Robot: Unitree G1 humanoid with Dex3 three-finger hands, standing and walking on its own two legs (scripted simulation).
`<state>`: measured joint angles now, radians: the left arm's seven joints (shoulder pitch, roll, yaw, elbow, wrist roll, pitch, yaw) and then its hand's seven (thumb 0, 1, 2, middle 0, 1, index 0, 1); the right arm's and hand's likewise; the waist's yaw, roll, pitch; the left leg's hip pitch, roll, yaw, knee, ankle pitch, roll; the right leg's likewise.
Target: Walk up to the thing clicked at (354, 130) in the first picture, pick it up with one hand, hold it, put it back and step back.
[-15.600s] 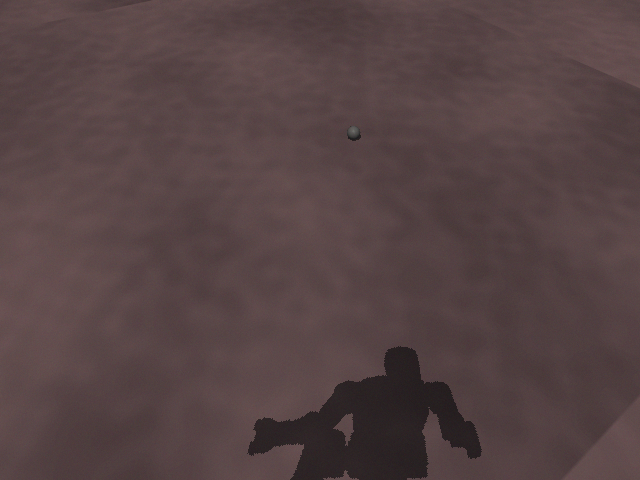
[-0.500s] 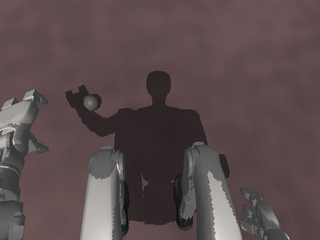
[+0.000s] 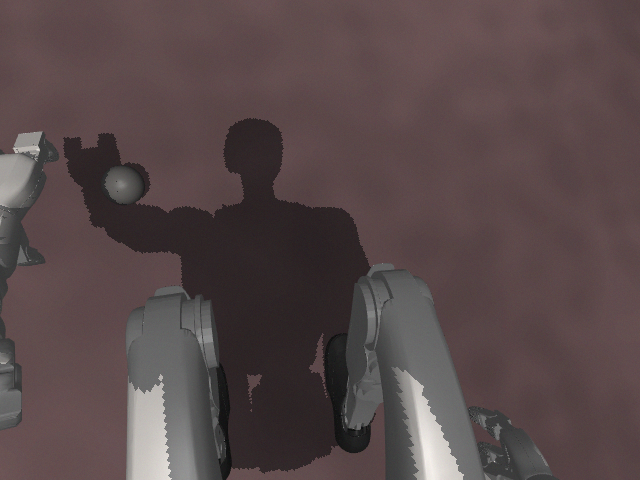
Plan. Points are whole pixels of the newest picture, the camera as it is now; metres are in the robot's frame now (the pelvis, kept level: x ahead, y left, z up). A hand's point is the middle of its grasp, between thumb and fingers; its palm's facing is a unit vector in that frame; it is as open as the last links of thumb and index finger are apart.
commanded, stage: rise first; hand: left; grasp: from above
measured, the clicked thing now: (123, 185) +0.52 +0.26 -0.34
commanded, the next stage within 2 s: approach in 0.72 s
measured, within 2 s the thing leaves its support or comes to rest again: neither
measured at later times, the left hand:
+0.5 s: hand (46, 201) +0.45 +0.32 -0.20, palm faces -0.45 -0.06 -0.89, open 14.1 cm
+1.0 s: hand (69, 193) +0.47 +0.30 -0.22, palm faces -0.47 -0.04 -0.88, open 14.1 cm
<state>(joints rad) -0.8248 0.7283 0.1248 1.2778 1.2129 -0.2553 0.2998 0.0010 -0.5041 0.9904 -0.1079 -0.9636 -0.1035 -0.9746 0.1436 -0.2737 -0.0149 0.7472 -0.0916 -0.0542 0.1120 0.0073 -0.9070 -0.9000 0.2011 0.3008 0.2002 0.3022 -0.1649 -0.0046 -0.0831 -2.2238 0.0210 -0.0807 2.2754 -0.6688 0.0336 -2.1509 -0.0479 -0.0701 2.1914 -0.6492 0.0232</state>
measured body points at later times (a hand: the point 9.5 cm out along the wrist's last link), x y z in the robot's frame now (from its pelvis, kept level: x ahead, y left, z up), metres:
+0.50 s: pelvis +0.01 +0.00 -0.03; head +0.26 +0.06 +0.34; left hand +0.47 +0.32 -0.15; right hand +0.07 -0.29 -0.13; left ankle +0.08 +0.11 -0.34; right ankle +0.11 -0.13 -0.34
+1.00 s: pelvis +0.01 +0.00 -0.04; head +0.27 +0.06 +0.32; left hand +0.49 +0.30 -0.17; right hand +0.06 -0.28 -0.14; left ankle +0.08 +0.11 -0.34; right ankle +0.11 -0.13 -0.34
